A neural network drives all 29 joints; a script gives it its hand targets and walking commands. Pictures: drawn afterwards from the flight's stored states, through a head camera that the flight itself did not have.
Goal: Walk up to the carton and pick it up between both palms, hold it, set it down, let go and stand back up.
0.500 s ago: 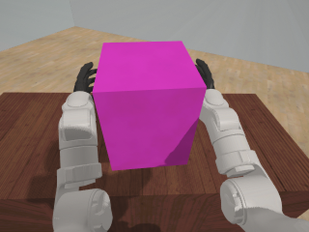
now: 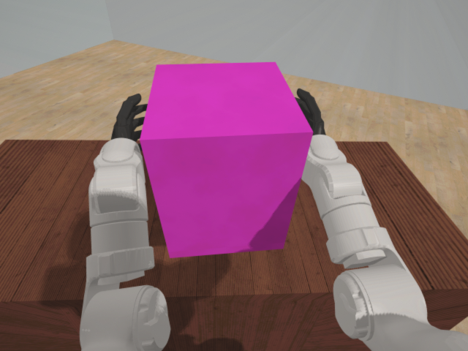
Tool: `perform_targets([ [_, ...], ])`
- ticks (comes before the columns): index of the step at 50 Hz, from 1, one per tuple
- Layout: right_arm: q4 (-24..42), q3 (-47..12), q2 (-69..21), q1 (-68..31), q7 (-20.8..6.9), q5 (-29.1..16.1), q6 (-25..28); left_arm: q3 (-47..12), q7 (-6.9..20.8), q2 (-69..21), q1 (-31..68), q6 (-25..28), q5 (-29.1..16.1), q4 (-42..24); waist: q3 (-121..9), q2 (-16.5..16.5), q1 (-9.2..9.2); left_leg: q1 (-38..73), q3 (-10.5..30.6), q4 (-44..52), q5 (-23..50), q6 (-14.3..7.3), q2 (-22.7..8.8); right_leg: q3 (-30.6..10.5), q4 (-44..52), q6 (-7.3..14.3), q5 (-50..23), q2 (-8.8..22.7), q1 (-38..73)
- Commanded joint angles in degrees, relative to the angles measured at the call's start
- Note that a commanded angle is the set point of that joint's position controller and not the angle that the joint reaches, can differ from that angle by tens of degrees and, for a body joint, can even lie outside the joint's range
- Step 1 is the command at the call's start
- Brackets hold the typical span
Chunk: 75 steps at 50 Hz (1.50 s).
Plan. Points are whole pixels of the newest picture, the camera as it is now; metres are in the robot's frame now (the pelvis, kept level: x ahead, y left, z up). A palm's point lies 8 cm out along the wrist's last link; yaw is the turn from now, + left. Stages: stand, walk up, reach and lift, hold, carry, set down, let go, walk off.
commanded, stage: hold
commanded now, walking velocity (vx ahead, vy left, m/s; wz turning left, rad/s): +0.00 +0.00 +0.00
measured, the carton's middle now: (222, 160) +0.40 +0.02 +0.18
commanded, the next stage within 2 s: none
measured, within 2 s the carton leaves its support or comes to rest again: neither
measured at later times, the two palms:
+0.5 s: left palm (126, 144) +0.38 +0.17 +0.23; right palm (310, 137) +0.39 -0.12 +0.23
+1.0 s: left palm (126, 144) +0.38 +0.17 +0.23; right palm (311, 137) +0.39 -0.12 +0.23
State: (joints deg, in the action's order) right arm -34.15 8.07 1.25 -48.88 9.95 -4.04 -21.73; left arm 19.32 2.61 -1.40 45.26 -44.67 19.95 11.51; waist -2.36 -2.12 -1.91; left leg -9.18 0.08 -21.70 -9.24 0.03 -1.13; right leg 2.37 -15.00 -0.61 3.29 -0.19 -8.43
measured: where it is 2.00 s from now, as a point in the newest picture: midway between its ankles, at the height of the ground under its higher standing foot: outside the picture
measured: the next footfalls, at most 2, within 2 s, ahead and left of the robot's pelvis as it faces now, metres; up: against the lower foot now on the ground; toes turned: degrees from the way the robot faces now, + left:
none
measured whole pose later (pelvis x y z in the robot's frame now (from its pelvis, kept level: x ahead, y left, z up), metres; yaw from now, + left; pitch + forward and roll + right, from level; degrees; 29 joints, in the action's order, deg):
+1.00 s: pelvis +0.00 +0.00 +0.00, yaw +0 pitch -3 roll -1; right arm -34.1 8.1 1.3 -48.9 10.0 -4.0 -21.9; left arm 19.3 2.7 -1.4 45.3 -44.7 20.0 11.5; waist -2.4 -2.0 -1.9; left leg -9.2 0.1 -21.7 -9.2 0.0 -1.1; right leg 2.4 -15.0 -0.6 3.3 -0.2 -8.4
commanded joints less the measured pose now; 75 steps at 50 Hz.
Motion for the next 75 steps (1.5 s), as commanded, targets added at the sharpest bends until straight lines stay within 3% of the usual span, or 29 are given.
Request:
perform_targets([
  [1,14.2,-20.4,-31.1,-39.6,-4.8,-10.2,2.0,-25.6,8.8,-31.3,33.9,3.1,-10.0,-4.9,-24.3,4.2,-5.89,5.9,-2.2,6.1,7.7,2.1,4.0,1.9,-1.5,-0.9,-2.0,-3.5,23.8],
  [2,12.8,-19.0,-30.5,-39.4,-4.7,-9.5,2.0,-26.5,8.8,-31.5,36.3,3.5,-10.2,-5.2,-23.9,5.4,-7.24,5.6,-2.1,5.8,7.0,2.4,4.0,1.9,-1.3,-0.9,-1.5,-2.9,22.9],
  [8,13.3,-19.7,-31.2,-38.9,-4.7,-9.3,2.1,-25.1,9.1,-31.2,34.0,3.2,-9.3,-4.5,-24.2,4.2,-5.88,5.2,-2.4,6.4,7.8,2.2,3.6,1.9,-1.9,-1.0,-2.6,-3.4,25.0],
  [13,11.1,-17.6,-30.9,-39.2,-5.0,-8.0,2.3,-25.7,9.0,-30.9,36.1,3.6,-9.2,-2.8,-22.3,4.7,-7.17,3.1,-2.2,7.7,2.2,2.0,3.6,2.0,-1.8,-0.9,0.9,-3.1,23.8],
  [16,12.0,-19.4,-31.5,-39.2,-5.0,-9.3,2.3,-25.8,8.7,-31.8,34.5,3.8,-9.1,-4.5,-23.9,4.2,-6.23,6.0,-2.3,6.3,7.8,2.3,3.6,2.3,-1.7,-0.8,-1.6,-3.6,23.3],
  [19,13.7,-19.1,-30.6,-39.8,-5.0,-8.3,2.9,-27.5,8.7,-32.0,35.8,4.1,-10.3,-5.5,-26.2,5.5,-7.38,5.8,-1.9,6.2,6.8,2.3,3.4,2.3,-2.0,-0.9,-1.7,-3.4,23.4],
  [21,13.6,-19.5,-30.3,-40.1,-4.9,-9.0,2.7,-25.3,8.9,-30.5,34.0,3.6,-9.4,-3.9,-24.2,3.8,-5.74,4.8,-2.1,6.4,6.9,2.0,3.4,2.2,-1.9,-0.9,-0.9,-3.7,24.0],
  [23,12.9,-18.8,-31.1,-39.6,-4.9,-8.9,2.4,-26.1,9.1,-31.9,34.6,3.8,-9.9,-4.2,-23.2,4.2,-7.04,4.2,-2.2,6.4,5.9,1.9,4.0,2.0,-1.6,-1.0,-1.6,-3.3,24.1],
  [24,12.5,-19.3,-30.8,-39.6,-4.8,-8.9,2.4,-24.7,9.2,-30.5,33.3,3.4,-8.5,-2.9,-23.1,3.6,-6.04,4.7,-2.2,6.9,5.1,1.7,3.6,2.0,-1.3,-0.8,-0.3,-3.2,24.5],
  [25,14.8,-18.8,-31.0,-39.6,-4.7,-9.1,2.8,-26.4,8.9,-31.4,34.1,3.5,-9.5,-5.3,-26.1,5.6,-6.5,5.6,-2.1,5.8,8.0,2.4,3.8,1.9,-2.3,-0.7,-2.7,-3.4,24.6],
  [26,14.0,-20.1,-31.0,-39.4,-4.6,-9.5,2.2,-26.4,8.9,-31.7,33.4,3.5,-9.6,-4.8,-25.0,3.3,-6.51,7.0,-2.1,5.4,9.9,2.5,3.8,2.1,-1.8,-1.0,-2.7,-3.8,24.6],
  [29,15.3,-20.6,-32.4,-39.5,-4.5,-9.8,2.6,-27.1,9.0,-31.7,35.4,4.2,-10.2,-7.3,-27.8,4.3,-6.09,6.3,-2.4,5.2,8.9,2.3,4.2,1.9,-2.1,-0.9,-3.7,-3.5,25.5],
  [31,11.9,-18.8,-31.2,-41.0,-4.9,-8.8,2.4,-25.3,8.8,-30.7,36.0,4.1,-9.7,-2.7,-23.1,4.5,-6.0,3.3,-2.4,6.8,2.3,1.8,4.0,1.8,-1.0,-0.9,2.1,-3.0,22.3],
  [33,15.1,-20.5,-32.6,-40.1,-4.8,-9.9,2.8,-26.8,8.6,-32.5,34.9,4.5,-11.0,-6.0,-26.4,3.4,-5.87,5.6,-2.0,5.7,8.0,2.1,3.6,1.8,-2.3,-0.8,-3.0,-3.7,23.9],
  [35,14.9,-20.3,-31.1,-40.9,-4.5,-9.4,2.5,-25.3,8.8,-31.0,32.3,3.2,-9.1,-2.9,-23.9,3.8,-5.63,5.6,-2.1,5.6,8.8,1.8,3.8,1.9,-1.7,-1.0,-3.0,-3.3,23.9],
  [40,12.3,-18.9,-30.6,-38.0,-4.7,-9.2,2.1,-27.4,8.9,-32.1,35.3,3.7,-10.3,-4.9,-23.3,5.3,-7.88,6.0,-2.0,6.1,7.0,2.9,3.5,2.0,-1.6,-0.7,-1.5,-3.4,23.2],
  [42,13.4,-19.6,-30.5,-38.4,-4.5,-9.7,2.1,-26.6,9.1,-31.4,34.4,3.9,-9.9,-5.1,-24.6,4.1,-6.46,6.2,-2.1,5.9,8.9,2.5,3.6,1.9,-1.9,-0.8,-3.0,-3.6,24.4],
  [45,12.4,-19.3,-30.4,-37.6,-4.4,-9.4,2.1,-27.0,9.1,-31.7,35.4,3.7,-9.6,-4.7,-23.5,5.1,-7.16,6.5,-1.9,5.7,9.1,3.1,3.8,1.7,-1.5,-0.7,-2.3,-3.4,24.1],
  [48,12.5,-19.4,-30.1,-40.7,-5.0,-9.3,2.3,-25.2,9.1,-30.7,34.2,3.4,-9.1,-2.8,-24.1,4.2,-5.74,5.7,-2.4,6.1,6.7,2.4,3.4,1.9,-1.5,-0.7,0.2,-3.5,23.4],
  [49,11.9,-18.8,-30.6,-38.7,-5.1,-9.1,2.3,-26.1,8.9,-31.6,35.2,3.6,-9.3,-4.8,-24.1,5.9,-6.62,5.3,-2.0,6.7,6.9,2.7,3.5,2.3,-2.2,-0.7,-0.9,-3.5,23.6],
  [54,14.0,-20.6,-32.0,-38.7,-4.4,-9.8,2.1,-26.1,9.1,-31.3,33.3,3.9,-9.7,-5.4,-25.1,2.8,-5.84,6.2,-2.1,5.4,9.3,2.2,3.7,1.9,-1.8,-0.9,-3.3,-3.8,24.8],
  [57,12.7,-19.3,-30.8,-39.0,-4.6,-9.3,2.1,-26.3,9.0,-31.1,35.9,3.8,-9.5,-5.3,-25.2,5.1,-6.76,5.8,-2.1,6.1,7.0,2.4,3.9,1.7,-2.0,-0.8,-1.4,-3.2,23.6],
  [58,13.3,-20.2,-31.2,-39.2,-4.7,-9.9,2.2,-25.8,9.1,-31.2,34.3,3.4,-8.9,-4.7,-23.5,4.7,-5.68,5.4,-2.1,6.5,7.4,2.2,3.6,2.1,-2.0,-1.0,-1.6,-3.5,24.2],
  [59,10.8,-18.1,-29.7,-39.7,-4.7,-8.6,1.9,-25.2,9.3,-30.9,34.9,3.2,-8.6,-2.7,-21.5,5.4,-6.82,4.8,-2.1,6.7,5.4,2.6,3.4,1.7,-1.3,-0.7,1.3,-3.3,22.4],
  [61,13.0,-18.9,-30.5,-38.6,-4.7,-9.0,2.3,-26.4,9.2,-31.3,34.4,3.5,-9.2,-5.6,-24.8,5.3,-6.92,5.8,-2.1,6.1,7.5,2.5,3.7,1.9,-1.9,-0.7,-1.5,-3.4,24.2],
  [63,12.7,-19.2,-30.5,-39.1,-4.9,-9.6,2.3,-26.3,8.8,-32.0,34.2,3.5,-9.2,-4.3,-23.0,5.7,-6.13,5.5,-1.8,6.9,6.0,2.5,3.1,2.0,-1.9,-0.7,-0.7,-3.6,23.1],
  [64,9.9,-17.6,-29.5,-39.5,-5.0,-8.3,1.7,-24.3,9.2,-31.0,35.3,3.2,-8.2,-1.0,-19.5,4.7,-6.28,3.0,-2.0,8.6,0.7,1.9,3.2,2.3,-1.3,-0.9,3.3,-3.3,22.6],
  [71,14.1,-20.6,-31.2,-38.5,-4.6,-9.6,2.4,-27.2,8.8,-31.7,34.3,3.9,-10.1,-6.1,-26.4,4.3,-7.03,7.8,-1.8,5.0,11.0,2.8,3.9,2.0,-2.1,-0.9,-4.2,-3.7,25.0],
  [75,13.3,-20.0,-31.1,-38.8,-4.7,-9.3,2.3,-25.3,9.3,-30.8,33.7,3.5,-9.0,-4.3,-24.6,3.5,-6.07,5.8,-2.2,6.2,8.3,1.9,3.9,2.1,-1.6,-1.0,-3.1,-3.4,24.7],
])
